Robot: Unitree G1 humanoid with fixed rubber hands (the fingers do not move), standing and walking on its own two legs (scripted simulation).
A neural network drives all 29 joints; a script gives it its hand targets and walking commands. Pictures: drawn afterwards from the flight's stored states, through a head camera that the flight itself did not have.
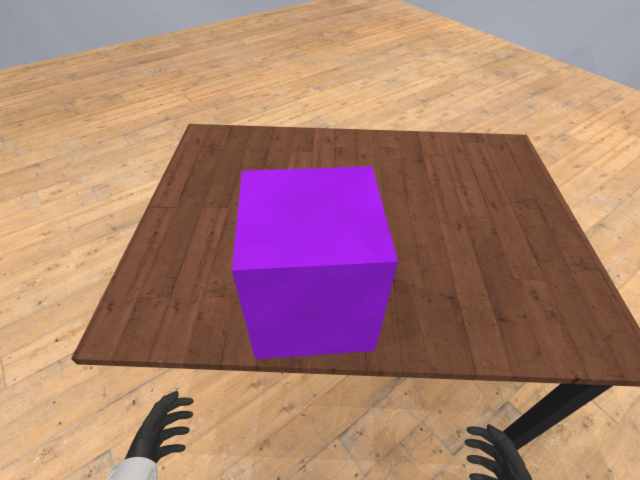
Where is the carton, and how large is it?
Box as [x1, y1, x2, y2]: [232, 166, 397, 358]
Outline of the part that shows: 371,166 242,171 232,272 255,358 374,350 393,279 397,259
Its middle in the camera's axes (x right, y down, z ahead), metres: -0.02 +0.04 +0.64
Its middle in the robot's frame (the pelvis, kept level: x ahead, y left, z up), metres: +0.46 +0.03 -0.03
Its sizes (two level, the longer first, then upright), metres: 0.210 0.200 0.250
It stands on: a table, 0.62 m high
